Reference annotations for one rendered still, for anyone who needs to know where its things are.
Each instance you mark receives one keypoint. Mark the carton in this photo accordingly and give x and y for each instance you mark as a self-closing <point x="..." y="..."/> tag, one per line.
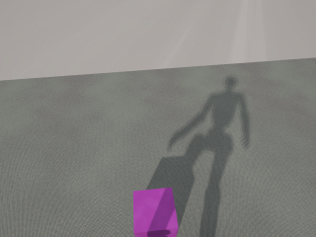
<point x="154" y="213"/>

